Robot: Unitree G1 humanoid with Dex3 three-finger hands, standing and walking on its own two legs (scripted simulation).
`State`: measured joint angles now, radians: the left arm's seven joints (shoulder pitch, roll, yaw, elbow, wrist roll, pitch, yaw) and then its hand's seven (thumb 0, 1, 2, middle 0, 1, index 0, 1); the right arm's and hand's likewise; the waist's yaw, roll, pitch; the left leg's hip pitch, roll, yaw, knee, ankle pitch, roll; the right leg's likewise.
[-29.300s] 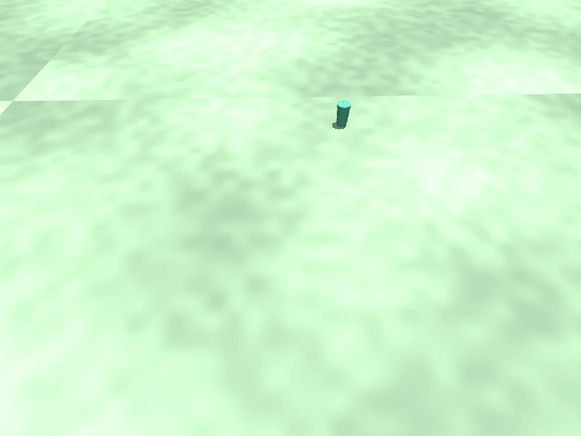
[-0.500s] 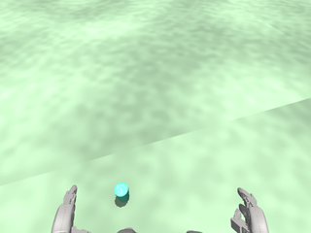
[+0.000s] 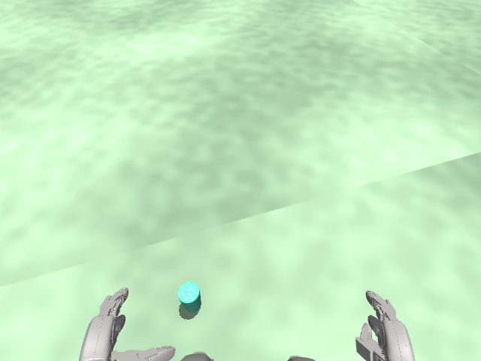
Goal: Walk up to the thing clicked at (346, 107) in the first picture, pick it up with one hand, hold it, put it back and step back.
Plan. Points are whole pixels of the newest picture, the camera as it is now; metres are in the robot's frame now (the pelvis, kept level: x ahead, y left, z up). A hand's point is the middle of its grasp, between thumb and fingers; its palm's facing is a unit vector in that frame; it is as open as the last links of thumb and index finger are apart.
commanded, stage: stand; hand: left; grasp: from the side
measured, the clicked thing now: (191, 298) +0.44 +0.20 -0.65
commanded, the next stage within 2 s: none
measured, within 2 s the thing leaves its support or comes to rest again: neither
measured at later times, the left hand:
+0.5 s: hand out of the picture +0.09 +0.25 -0.11, palm faces -0.01 -0.93 -0.36, open 7.4 cm
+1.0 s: hand out of the picture +0.04 +0.26 -0.10, palm faces +0.01 -0.94 -0.35, open 7.4 cm
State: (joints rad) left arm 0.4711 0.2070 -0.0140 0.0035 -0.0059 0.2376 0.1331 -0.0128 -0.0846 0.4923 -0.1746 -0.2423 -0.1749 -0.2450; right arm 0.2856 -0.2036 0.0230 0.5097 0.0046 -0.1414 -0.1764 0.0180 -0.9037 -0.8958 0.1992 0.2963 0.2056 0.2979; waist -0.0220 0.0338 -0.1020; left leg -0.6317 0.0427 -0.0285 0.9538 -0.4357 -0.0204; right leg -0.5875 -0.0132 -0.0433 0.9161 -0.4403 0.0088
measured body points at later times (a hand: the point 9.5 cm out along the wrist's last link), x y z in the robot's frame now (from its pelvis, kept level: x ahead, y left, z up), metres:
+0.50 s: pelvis +0.00 +0.01 +0.03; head +0.01 +0.01 +0.48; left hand +0.09 +0.30 -0.09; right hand +0.09 -0.29 -0.09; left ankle +0.03 +0.13 -0.69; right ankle +0.02 -0.13 -0.69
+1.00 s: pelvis -0.01 +0.01 +0.06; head -0.01 +0.01 +0.51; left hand +0.04 +0.31 -0.08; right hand +0.07 -0.27 -0.08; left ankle +0.03 +0.13 -0.69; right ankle +0.02 -0.13 -0.69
